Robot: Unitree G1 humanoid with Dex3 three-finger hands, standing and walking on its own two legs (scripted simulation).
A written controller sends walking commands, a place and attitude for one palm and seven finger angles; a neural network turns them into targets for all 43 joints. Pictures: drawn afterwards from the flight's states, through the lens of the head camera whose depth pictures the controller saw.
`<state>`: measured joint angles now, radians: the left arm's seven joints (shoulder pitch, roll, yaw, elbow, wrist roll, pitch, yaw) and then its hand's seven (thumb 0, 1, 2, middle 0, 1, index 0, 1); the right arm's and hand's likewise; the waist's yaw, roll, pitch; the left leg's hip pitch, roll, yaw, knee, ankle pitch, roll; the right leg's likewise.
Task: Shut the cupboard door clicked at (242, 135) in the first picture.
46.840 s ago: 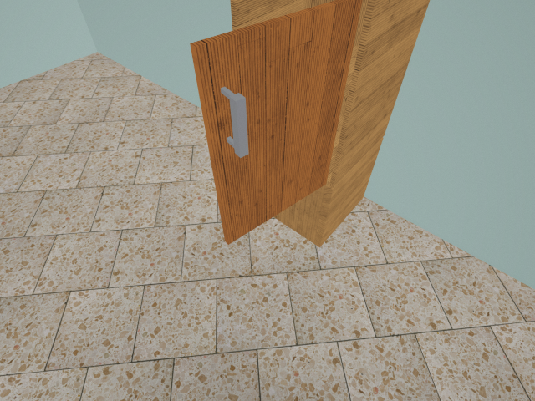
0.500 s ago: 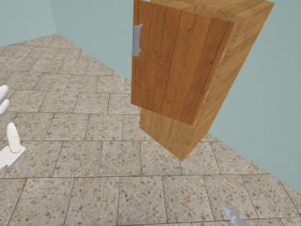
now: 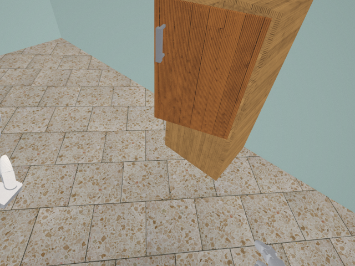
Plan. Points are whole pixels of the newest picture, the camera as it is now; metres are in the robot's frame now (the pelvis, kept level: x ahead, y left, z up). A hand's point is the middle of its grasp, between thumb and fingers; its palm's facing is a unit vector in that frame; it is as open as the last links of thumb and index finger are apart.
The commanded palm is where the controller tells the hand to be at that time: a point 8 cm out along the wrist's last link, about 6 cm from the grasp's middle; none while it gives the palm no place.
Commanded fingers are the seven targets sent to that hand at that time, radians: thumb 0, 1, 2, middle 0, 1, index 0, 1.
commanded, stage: stop stepping back and stand still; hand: left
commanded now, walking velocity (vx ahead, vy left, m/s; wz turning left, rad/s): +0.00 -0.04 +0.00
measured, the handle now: (161, 43) +0.89 +0.10 +0.09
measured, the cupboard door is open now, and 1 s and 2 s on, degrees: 20 20 20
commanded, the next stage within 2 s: let the arm hang, fingers relaxed in 0.02 s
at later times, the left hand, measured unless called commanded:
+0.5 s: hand out of the picture +0.03 +0.16 -0.18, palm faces +0.09 -0.98 -0.16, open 6.8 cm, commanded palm none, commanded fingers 0.00 0.90 0.90 -0.20 -0.30 -0.20 -0.30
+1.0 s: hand out of the picture -0.04 +0.13 -0.17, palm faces +0.06 -0.99 -0.14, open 7.4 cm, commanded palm none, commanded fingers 0.00 0.90 0.90 -0.20 -0.30 -0.20 -0.30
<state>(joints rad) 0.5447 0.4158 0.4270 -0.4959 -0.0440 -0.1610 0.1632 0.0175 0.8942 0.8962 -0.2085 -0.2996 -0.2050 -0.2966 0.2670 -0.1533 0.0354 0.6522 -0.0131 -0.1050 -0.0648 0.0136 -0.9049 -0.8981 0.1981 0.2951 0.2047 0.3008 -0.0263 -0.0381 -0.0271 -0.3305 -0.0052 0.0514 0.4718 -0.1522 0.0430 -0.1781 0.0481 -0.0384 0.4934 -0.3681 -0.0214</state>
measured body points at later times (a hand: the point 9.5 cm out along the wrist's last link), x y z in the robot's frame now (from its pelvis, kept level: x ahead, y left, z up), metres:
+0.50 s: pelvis +0.01 -0.02 +0.00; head +0.02 +0.01 +0.44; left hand +0.03 +0.21 -0.17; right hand +0.04 -0.27 -0.14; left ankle +0.06 +0.09 -0.74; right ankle -0.04 -0.09 -0.74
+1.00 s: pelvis +0.01 -0.01 +0.00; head +0.00 -0.01 +0.45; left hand -0.04 +0.18 -0.16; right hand -0.02 -0.21 -0.16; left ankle +0.06 +0.09 -0.74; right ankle -0.03 -0.09 -0.74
